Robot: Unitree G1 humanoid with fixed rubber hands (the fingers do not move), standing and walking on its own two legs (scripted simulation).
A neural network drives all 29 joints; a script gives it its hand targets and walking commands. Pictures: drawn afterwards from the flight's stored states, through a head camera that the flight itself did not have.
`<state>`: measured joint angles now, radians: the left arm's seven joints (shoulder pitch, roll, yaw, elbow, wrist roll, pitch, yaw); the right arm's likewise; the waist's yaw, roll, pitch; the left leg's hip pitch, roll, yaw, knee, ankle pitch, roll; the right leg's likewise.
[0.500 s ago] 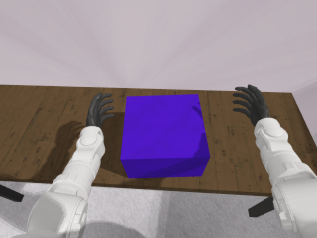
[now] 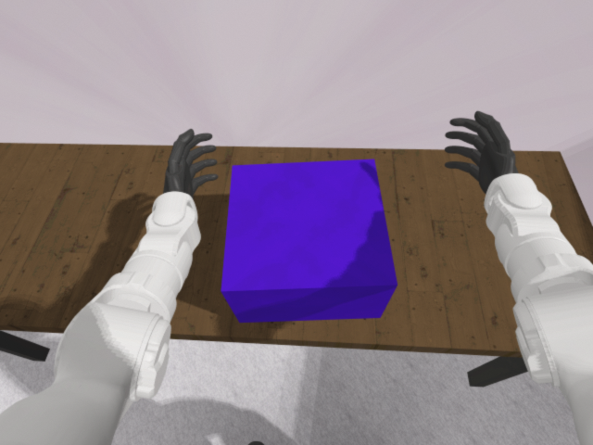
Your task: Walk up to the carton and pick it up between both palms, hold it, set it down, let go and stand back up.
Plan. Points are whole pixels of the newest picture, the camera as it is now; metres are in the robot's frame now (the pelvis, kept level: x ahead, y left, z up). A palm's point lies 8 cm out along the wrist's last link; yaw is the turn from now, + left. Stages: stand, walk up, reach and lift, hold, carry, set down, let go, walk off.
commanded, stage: reach and lift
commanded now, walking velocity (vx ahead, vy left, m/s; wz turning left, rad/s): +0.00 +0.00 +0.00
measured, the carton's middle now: (306, 241) +0.45 +0.04 -0.10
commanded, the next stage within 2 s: none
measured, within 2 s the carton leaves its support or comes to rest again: neither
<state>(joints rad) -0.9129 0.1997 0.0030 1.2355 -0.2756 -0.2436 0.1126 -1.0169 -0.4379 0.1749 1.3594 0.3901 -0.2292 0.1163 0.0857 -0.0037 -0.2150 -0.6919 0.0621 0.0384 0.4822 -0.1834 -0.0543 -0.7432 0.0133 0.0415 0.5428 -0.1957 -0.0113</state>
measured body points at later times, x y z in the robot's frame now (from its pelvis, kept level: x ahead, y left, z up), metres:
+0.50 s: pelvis -0.01 +0.01 -0.02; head +0.15 -0.01 +0.40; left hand +0.44 +0.22 -0.03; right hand +0.48 -0.19 -0.02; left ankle +0.00 +0.16 -0.73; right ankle +0.01 -0.11 -0.73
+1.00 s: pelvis -0.02 +0.01 -0.03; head +0.14 -0.01 +0.39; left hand +0.43 +0.21 -0.04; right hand +0.47 -0.16 -0.04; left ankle +0.00 +0.16 -0.73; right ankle +0.01 -0.11 -0.73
